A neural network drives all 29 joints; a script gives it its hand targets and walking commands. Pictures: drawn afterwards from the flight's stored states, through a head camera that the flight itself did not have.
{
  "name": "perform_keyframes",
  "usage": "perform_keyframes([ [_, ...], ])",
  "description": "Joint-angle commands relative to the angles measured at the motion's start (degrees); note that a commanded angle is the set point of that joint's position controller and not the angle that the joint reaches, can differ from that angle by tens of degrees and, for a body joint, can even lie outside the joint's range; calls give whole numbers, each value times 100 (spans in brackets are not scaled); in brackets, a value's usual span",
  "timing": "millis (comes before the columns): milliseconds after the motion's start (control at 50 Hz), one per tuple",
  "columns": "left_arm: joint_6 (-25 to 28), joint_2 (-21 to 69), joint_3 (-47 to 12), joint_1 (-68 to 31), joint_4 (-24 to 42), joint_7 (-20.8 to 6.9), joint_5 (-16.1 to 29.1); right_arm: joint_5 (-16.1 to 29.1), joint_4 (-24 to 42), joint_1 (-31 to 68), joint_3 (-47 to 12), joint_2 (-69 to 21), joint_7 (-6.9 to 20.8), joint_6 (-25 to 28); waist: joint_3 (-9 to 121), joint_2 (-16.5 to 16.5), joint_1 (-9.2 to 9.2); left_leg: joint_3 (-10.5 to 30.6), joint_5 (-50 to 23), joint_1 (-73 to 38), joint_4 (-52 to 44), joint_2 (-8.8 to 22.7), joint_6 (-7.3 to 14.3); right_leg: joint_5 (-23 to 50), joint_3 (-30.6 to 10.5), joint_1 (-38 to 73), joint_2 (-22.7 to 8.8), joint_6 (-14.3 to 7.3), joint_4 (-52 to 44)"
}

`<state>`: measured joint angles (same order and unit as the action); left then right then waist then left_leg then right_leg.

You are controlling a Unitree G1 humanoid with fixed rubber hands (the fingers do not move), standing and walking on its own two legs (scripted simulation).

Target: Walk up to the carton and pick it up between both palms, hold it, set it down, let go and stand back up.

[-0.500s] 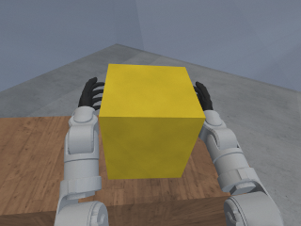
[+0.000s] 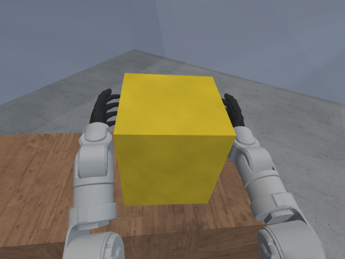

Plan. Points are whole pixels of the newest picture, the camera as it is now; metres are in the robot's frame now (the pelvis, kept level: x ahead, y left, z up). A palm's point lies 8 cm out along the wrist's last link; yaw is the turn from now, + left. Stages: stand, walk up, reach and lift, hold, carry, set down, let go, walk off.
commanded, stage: hold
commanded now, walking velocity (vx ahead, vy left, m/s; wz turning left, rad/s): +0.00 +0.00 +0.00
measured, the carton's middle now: (168, 141) +0.36 +0.01 +0.13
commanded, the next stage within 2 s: none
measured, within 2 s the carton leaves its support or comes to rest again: neither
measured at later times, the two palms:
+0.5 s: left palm (100, 124) +0.34 +0.16 +0.19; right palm (235, 128) +0.35 -0.14 +0.18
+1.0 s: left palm (102, 123) +0.35 +0.16 +0.19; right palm (235, 128) +0.35 -0.15 +0.18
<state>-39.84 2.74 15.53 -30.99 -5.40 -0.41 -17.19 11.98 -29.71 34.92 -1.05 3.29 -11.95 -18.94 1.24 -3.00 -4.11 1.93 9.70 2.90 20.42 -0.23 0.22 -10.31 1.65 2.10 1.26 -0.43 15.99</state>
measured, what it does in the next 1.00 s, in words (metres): stands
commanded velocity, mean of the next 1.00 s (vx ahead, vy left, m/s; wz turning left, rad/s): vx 0.00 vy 0.00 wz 0.00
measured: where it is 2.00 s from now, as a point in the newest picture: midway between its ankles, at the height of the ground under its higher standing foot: outside the picture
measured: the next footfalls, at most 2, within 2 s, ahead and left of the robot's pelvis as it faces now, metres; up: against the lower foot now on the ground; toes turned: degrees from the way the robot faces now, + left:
none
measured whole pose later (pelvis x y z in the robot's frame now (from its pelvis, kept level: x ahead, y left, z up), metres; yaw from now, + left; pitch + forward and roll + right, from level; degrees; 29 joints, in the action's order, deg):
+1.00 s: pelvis +0.00 +0.00 +0.00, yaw +0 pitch -8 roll -1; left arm -39.5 2.8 15.8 -32.1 -7.0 -0.5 -17.5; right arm 11.1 -30.7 35.4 -0.2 3.1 -11.7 -18.8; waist 1.2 -3.0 -4.2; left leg 1.8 9.4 3.0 20.1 -0.3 0.3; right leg -10.1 1.6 1.8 1.2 -0.4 16.0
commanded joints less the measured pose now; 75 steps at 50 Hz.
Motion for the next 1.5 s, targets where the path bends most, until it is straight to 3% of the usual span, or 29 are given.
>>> perform_keyframes([
  [0,389,3191,-3156,-3767,474,-777,923,364,2084,4706,-2021,-3523,509,381,1865,448,-76,-160,-1366,-870,-160,-188,-182,1306,191,-52,153,344,-155],
  [100,358,3230,-3084,-3785,437,-799,867,336,2016,4752,-1963,-3533,526,357,1748,435,-37,-186,-1308,-813,-198,-179,-178,1140,201,-66,154,313,-185],
  [240,414,3300,-3289,-3770,651,-758,980,433,2281,4745,-2102,-3526,496,392,2149,547,-117,-122,-1793,-1084,-21,-176,-273,1587,223,3,198,324,-102],
  [360,362,3132,-2954,-3714,358,-851,832,338,2034,4739,-2019,-3568,520,368,1691,305,30,-201,-1225,-731,-248,-193,-106,1294,189,26,136,359,-184],
  [460,411,3235,-3108,-3969,463,-783,944,378,2136,4955,-2044,-3628,541,395,1996,432,16,-181,-1327,-815,-163,-200,-149,1236,180,-26,156,328,-147],
  [500,446,3291,-3231,-4001,577,-757,1010,364,2192,4907,-2046,-3647,527,413,2116,468,-80,-169,-1353,-876,-142,-193,-168,1311,183,-65,157,330,-128],
  [520,404,3260,-3133,-3851,325,-774,921,310,2050,4814,-1964,-3593,514,384,1845,441,-102,-168,-1236,-829,-179,-188,-146,1244,177,-120,143,327,-169],
  [620,436,3281,-3171,-4014,391,-773,968,280,2017,4938,-1883,-3565,553,415,1959,535,-74,-180,-1082,-779,-217,-171,-171,966,204,-171,146,301,-161],
  [700,365,3226,-2929,-3870,138,-803,815,192,1742,4857,-1753,-3524,593,373,1684,371,-41,-193,-887,-740,-321,-153,-104,692,215,-228,145,300,-243],
  [840,454,3320,-3193,-3885,471,-758,959,375,2133,4895,-2022,-3563,530,458,2181,514,-92,-142,-1710,-1020,-46,-174,-241,1500,219,13,204,328,-99],
  [900,431,3259,-3080,-3866,401,-756,890,320,2035,4858,-1971,-3556,553,435,1982,391,-55,-168,-1396,-937,-157,-162,-173,1144,241,-136,188,331,-178],
  [960,425,3255,-3066,-3813,376,-769,883,355,2099,4907,-2055,-3594,551,457,2000,425,38,-189,-1434,-857,-143,-175,-144,1242,210,-49,170,322,-156],
  [1080,391,3247,-3172,-3745,524,-758,942,421,2207,4772,-2110,-3583,503,422,2058,441,-44,-161,-1631,-942,-77,-196,-192,1522,175,37,174,348,-126],
  [1260,376,3206,-3125,-3858,492,-798,909,324,1995,4688,-1954,-3546,522,326,1747,426,-106,-163,-1259,-802,-213,-175,-178,1198,194,-83,152,334,-170],
  [1340,413,3278,-3233,-3806,576,-791,985,401,2281,4828,-2096,-3620,506,400,2146,422,-76,-146,-1537,-929,-107,-189,-186,1550,178,66,170,348,-107],
  [1480,363,3228,-3118,-3697,506,-797,913,395,2172,4742,-2049,-3524,503,353,1959,457,-44,-162,-1384,-860,-158,-184,-183,1296,192,-11,165,320,-144],
])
